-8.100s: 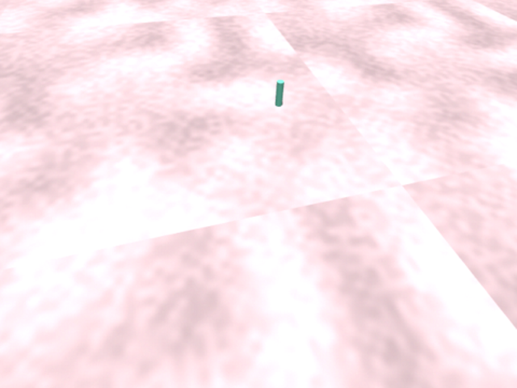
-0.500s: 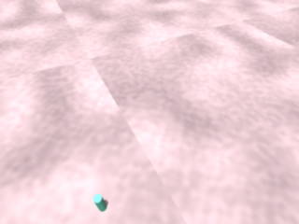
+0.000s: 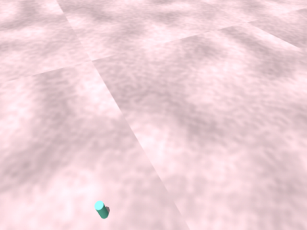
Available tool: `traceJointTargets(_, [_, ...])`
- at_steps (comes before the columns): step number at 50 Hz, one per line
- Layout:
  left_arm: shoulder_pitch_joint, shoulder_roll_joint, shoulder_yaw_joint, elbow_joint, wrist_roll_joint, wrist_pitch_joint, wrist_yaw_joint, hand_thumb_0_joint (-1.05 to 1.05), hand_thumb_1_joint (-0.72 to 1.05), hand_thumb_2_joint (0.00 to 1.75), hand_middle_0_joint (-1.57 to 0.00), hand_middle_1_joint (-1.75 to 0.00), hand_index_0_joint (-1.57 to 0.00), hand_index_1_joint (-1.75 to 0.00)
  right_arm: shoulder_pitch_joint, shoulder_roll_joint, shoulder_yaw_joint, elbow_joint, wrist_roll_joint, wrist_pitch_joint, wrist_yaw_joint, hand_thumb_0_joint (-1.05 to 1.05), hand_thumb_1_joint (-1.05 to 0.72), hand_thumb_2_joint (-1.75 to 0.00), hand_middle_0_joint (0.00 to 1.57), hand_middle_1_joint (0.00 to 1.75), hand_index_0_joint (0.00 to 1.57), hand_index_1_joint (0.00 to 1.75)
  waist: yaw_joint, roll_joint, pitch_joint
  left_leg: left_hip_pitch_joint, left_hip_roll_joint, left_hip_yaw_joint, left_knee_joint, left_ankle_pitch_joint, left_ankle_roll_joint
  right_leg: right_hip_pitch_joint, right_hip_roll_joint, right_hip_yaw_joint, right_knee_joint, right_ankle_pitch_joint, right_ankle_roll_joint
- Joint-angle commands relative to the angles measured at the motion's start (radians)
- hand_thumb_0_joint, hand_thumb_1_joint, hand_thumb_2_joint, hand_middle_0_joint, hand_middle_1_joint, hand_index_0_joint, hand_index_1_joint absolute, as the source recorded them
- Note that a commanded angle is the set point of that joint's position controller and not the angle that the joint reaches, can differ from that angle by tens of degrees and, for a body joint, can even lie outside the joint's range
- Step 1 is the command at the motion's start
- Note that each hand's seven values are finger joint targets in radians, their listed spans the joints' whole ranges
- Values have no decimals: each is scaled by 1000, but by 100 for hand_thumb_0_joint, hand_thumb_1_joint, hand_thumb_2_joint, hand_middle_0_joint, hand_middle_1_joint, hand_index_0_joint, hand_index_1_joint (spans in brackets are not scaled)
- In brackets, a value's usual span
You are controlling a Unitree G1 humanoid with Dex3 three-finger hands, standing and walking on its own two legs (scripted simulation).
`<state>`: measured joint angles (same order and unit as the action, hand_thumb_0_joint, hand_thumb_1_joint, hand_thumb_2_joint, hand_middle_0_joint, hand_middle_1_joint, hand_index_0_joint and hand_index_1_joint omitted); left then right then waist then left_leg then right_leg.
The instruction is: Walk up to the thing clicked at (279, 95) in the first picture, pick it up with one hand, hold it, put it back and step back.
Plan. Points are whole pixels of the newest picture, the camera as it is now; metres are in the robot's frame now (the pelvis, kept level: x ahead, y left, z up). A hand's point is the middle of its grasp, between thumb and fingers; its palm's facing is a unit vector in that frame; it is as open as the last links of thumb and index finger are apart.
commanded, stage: stand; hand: left
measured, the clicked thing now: (101, 210) +0.38 +0.28 -0.70
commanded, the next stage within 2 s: go down in 0.70 s
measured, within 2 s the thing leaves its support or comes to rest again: neither
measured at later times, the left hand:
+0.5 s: hand out of the picture +0.08 +0.26 -0.16, palm faces -0.03 -0.94 -0.35, open 7.4 cm
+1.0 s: hand out of the picture +0.15 +0.25 -0.16, palm faces +0.02 -0.95 -0.32, open 10.1 cm
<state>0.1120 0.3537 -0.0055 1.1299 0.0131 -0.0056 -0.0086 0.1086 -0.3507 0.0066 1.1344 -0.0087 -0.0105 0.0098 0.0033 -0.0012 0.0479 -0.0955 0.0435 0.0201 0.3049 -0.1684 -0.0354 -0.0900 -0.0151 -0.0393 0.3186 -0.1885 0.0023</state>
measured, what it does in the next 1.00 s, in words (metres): stands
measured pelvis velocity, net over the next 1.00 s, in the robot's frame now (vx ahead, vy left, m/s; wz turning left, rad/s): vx -0.01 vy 0.00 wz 0.01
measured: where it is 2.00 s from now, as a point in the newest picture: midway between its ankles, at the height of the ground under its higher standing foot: outside the picture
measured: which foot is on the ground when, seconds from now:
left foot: down 0.00-1.00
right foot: down 0.00-1.00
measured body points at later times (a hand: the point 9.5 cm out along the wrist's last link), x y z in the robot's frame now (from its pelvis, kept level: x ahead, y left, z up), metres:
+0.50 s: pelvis +0.01 +0.00 +0.00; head +0.02 +0.00 +0.45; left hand +0.08 +0.30 -0.13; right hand +0.08 -0.30 -0.13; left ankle +0.00 +0.14 -0.75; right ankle -0.01 -0.12 -0.75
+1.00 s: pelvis -0.01 +0.00 -0.01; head +0.05 +0.01 +0.43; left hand +0.14 +0.30 -0.14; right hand +0.09 -0.27 -0.14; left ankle +0.00 +0.14 -0.75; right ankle -0.01 -0.12 -0.75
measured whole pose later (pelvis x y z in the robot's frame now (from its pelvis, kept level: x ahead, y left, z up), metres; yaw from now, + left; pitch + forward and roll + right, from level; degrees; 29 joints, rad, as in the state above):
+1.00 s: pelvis -0.01 +0.00 -0.01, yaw +0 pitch +4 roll +0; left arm -0.05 0.33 0.13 1.07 0.06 -0.02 -0.03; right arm 0.19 -0.28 -0.02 0.86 0.03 -0.04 -0.03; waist -0.01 -0.01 0.04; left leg -0.34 0.04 0.01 0.51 -0.25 -0.03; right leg -0.33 -0.02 -0.04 0.51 -0.26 0.00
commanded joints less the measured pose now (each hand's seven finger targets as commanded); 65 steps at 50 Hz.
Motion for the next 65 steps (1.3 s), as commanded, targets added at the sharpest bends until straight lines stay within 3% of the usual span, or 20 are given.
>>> traceJointTargets(1, [-35, 218, 45, -59, -8, -25, 16, 0, 90, 90, -20, -30, -20, -30, -31, -206, -38, -54, -2, -18, -16, 0, -90, -90, 20, 30, 20, 30, -5, 10, -51, -1, 97, -83, -47, 112, 37, -19, -123, 105, -64, 119, -21])
traceJointTargets(13, [-32, 218, 44, -60, -5, -26, 18, 0, 90, 90, -20, -30, -20, -30, -39, -210, -41, -56, -1, -17, -17, 0, -90, -90, 20, 30, 20, 30, -2, -2, -81, 26, 103, -82, -34, 173, 42, -5, -125, 100, -53, 188, -21])
traceJointTargets(31, [-33, 218, 45, -61, -7, -25, 19, 0, 90, 90, -20, -30, -20, -30, -36, -203, -40, -59, -2, -17, -18, 0, -90, -90, 20, 30, 20, 30, -5, -2, -63, 25, 103, -77, -43, 159, 38, -12, -125, 103, -53, 172, -22])
traceJointTargets(39, [-37, 217, 45, -65, -5, -28, 22, 0, 90, 90, -20, -30, -20, -30, -33, -205, -42, -62, -2, -14, -17, 0, -90, -90, 20, 30, 20, 30, -9, -3, -73, 29, 102, -71, -36, 173, 43, 4, -128, 100, -57, 211, -21])
traceJointTargets(40, [-34, 219, 47, -65, -4, -28, 22, 0, 82, 82, -12, -22, -12, -22, -33, -211, -45, -62, -2, -14, -19, 0, -94, -90, 21, 29, 20, 29, -7, 2, -76, 31, 102, -71, -34, 169, 42, 6, -127, 101, -55, 206, -21])
traceJointTargets(41, [-385, 33, 43, -416, -50, -114, 34, 0, 74, 74, -4, -14, -4, -14, -10, -36, -6, -336, 67, -60, -37, 0, -99, -93, 20, 30, 20, 30, -121, 57, 13, -110, -58, 49, 38, 20, 46, -212, -4, 33, 1, 111, -8])
traceJointTargets(42, [-444, 99, 71, -329, -46, -99, 38, 0, 66, 66, 0, -6, -2, -6, 43, -65, -11, -284, 69, -57, -46, 0, -99, -93, 20, 30, 20, 30, -82, -5, -32, -105, -53, 40, 49, 7, 53, -146, -6, 19, -1, 70, -2])
traceJointTargets(43, [-281, 208, 149, -162, -22, -59, 44, 0, 58, 58, 0, -4, -1, -3, 68, -101, -27, -271, 64, -47, -52, 0, -99, -93, 20, 30, 20, 30, -64, -28, -25, -138, -58, 39, 68, -15, 55, -164, 3, 9, 9, 27, -7])
traceJointTargets(44, [-213, 212, 164, -120, -14, -46, 31, 0, 50, 50, 0, -5, -1, -5, 74, -102, -39, -297, 63, -40, -50, 0, -100, -93, 20, 30, 20, 30, -36, -30, -23, -169, -52, 40, 99, 1, 51, -179, 7, 4, 40, 25, -10])
traceJointTargets(46, [-293, 268, 196, -177, 24, -55, 14, 0, 34, 34, -1, -5, -2, -4, 104, -102, -68, -336, 51, -49, -59, 0, -99, -93, 20, 30, 20, 30, -30, -12, -158, -165, -48, 27, 148, 53, 50, -178, 5, 10, 107, 87, -13])
traceJointTargets(48, [-158, 236, 218, -93, 72, -33, -12, 0, 20, 19, -2, -4, -4, -3, 142, -93, -88, -365, 32, -55, -51, 0, -97, -92, 20, 30, 20, 30, -16, -20, -246, -219, -56, 18, 225, 108, 49, -177, 2, 9, 185, 147, -13])
traceJointTargets(50, [-67, 255, 269, -159, 88, -17, -14, 0, 10, 16, -3, -5, -4, -4, 151, -84, -98, -419, 33, -57, -45, 0, -95, -91, 20, 30, 20, 30, 36, 37, -332, -225, -67, 21, 249, 159, 40, -133, 2, 11, 221, 181, -19])
traceJointTargets(51, [-45, 219, 262, -177, 85, -2, -10, 0, 3, 13, -4, -5, -6, -3, 149, -78, -99, -440, 32, -58, -44, 0, -95, -91, 20, 30, 20, 30, 34, 45, -323, -231, -67, 20, 252, 160, 38, -149, 5, 11, 228, 174, -20])
traceJointTargets(52, [-52, 209, 258, -201, 83, 17, -4, 0, 0, 12, -4, -4, -6, -3, 141, -74, -96, -456, 33, -56, -45, 0, -94, -91, 20, 30, 20, 30, 34, 59, -311, -235, -64, 15, 250, 162, 32, -176, 10, 6, 229, 162, -23])
traceJointTargets(54, [-125, 186, 237, -241, 80, 57, -1, 0, -12, 8, -5, -4, -6, -2, 113, -75, -95, -494, 36, -61, -45, 0, -92, -90, 20, 30, 20, 30, 2, 42, -254, -274, -55, 8, 273, 112, 32, -253, 15, 1, 238, 106, -21])
traceJointTargets(55, [-132, 198, 247, -261, 76, 70, 0, 0, -15, 7, -5, -3, -6, -2, 103, -72, -93, -513, 37, -65, -43, 0, -91, -90, 20, 30, 20, 30, 1, 36, -230, -307, -52, 5, 286, 71, 32, -280, 16, -3, 248, 59, -21])
traceJointTargets(58, [-71, 182, 254, -338, 58, 95, -8, 0, -31, 5, -6, -4, -7, -3, 107, -67, -94, -558, 39, -79, -42, 0, -89, -89, 20, 30, 20, 30, -6, 24, -233, -352, -42, 2, 326, 10, 33, -341, 22, -6, 296, -12, -23])
traceJointTargets(61, [-66, 156, 240, -430, 44, 106, -26, 0, -44, 2, -7, -5, -8, -4, 121, -67, -95, -577, 36, -101, -47, 0, -86, -89, 20, 30, 20, 30, -26, 26, -250, -381, -32, -9, 377, -9, 33, -398, 24, -11, 350, -29, -21])
traceJointTargets(63, [-81, 191, 270, -523, 39, 104, -24, 0, -51, 0, -8, -3, -8, -3, 130, -62, -99, -590, 34, -112, -52, 0, -85, -88, 20, 30, 20, 30, -23, 23, -302, -401, -33, -12, 422, 8, 35, -409, 20, -7, 391, -7, -17])
traceJointTargets(65, [-49, 167, 259, -575, 38, 108, -27, 0, -55, 1, -8, -5, -9, -5, 134, -55, -96, -606, 31, -125, -56, 0, -85, -88, 20, 30, 20, 30, -29, 44, -315, -415, -29, -16, 454, 9, 33, -445, 20, -8, 433, -9, -18])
